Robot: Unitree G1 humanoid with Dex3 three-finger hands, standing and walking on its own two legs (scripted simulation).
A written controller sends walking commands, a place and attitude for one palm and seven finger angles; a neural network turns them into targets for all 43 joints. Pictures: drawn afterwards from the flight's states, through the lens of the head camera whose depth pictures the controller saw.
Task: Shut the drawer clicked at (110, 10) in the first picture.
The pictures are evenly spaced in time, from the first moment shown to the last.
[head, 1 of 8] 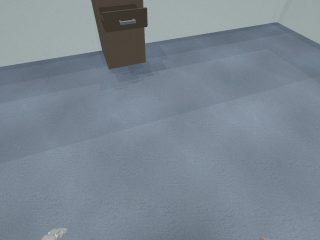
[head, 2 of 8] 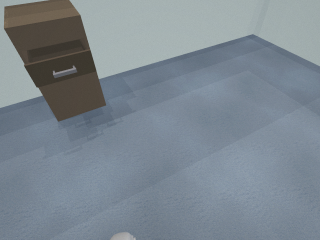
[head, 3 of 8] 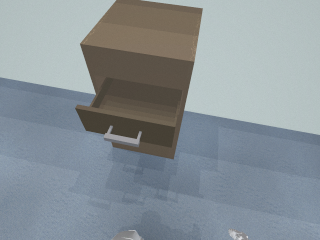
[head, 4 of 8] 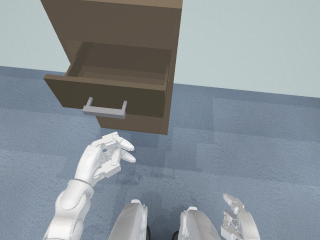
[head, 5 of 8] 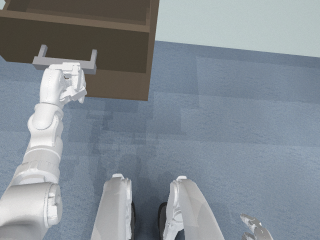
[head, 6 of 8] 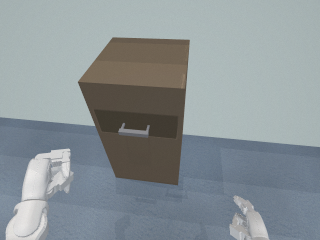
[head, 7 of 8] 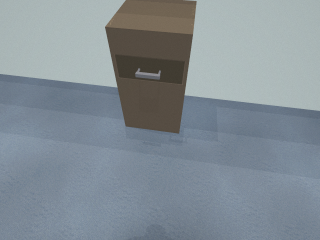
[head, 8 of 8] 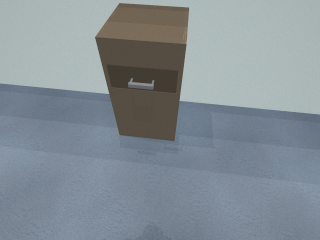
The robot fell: no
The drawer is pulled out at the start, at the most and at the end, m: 0.19 0.19 0.00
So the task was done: yes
